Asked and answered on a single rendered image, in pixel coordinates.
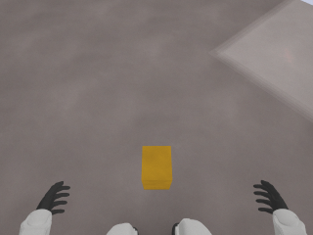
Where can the robot left hand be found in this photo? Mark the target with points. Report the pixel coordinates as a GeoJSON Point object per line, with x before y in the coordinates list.
{"type": "Point", "coordinates": [47, 203]}

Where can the robot right forearm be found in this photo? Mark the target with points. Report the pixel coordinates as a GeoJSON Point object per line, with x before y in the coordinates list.
{"type": "Point", "coordinates": [286, 222]}

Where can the right robot thigh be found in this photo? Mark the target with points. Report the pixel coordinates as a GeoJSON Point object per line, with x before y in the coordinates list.
{"type": "Point", "coordinates": [191, 227]}

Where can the carton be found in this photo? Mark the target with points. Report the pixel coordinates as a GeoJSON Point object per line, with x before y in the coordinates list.
{"type": "Point", "coordinates": [156, 167]}

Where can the left robot thigh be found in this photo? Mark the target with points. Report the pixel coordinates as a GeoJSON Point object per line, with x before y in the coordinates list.
{"type": "Point", "coordinates": [123, 229]}

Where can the robot left forearm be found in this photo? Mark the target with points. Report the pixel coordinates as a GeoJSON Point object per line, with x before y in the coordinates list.
{"type": "Point", "coordinates": [37, 223]}

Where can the robot right hand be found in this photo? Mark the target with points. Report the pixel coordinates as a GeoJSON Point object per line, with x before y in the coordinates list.
{"type": "Point", "coordinates": [275, 201]}

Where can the robot thigh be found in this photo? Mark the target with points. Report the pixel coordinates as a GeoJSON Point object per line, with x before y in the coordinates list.
{"type": "Point", "coordinates": [123, 229]}
{"type": "Point", "coordinates": [191, 227]}

